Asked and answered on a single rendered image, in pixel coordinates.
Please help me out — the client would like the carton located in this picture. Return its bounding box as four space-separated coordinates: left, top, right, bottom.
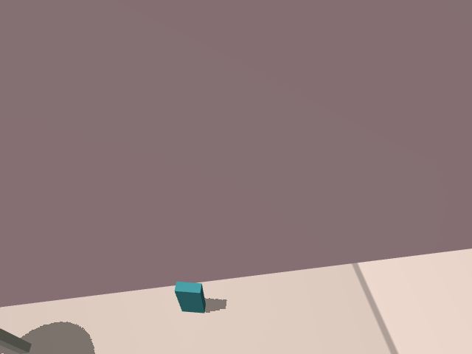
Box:
175 282 206 313

